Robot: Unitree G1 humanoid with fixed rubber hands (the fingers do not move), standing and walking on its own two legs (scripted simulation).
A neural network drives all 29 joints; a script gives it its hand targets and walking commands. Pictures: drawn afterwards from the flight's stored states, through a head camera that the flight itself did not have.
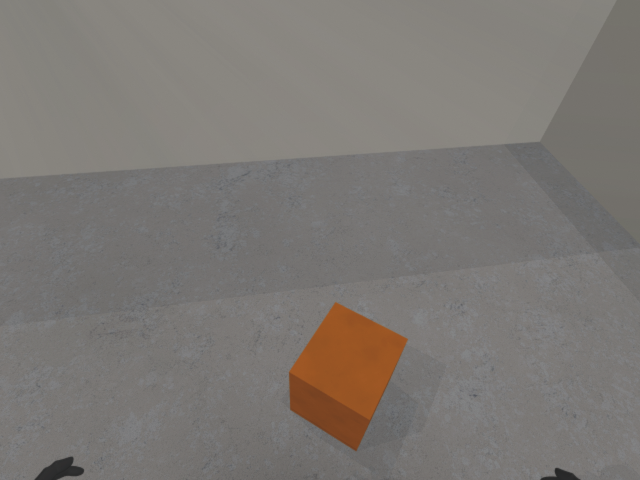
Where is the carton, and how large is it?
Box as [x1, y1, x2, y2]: [289, 302, 407, 450]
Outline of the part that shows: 335,302 289,371 290,409 356,450 407,339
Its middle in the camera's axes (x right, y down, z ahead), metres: +0.07 +0.38 +1.12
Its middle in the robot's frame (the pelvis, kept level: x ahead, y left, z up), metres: +0.52 -0.09 -0.61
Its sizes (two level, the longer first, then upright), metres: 0.248 0.228 0.277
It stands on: the floor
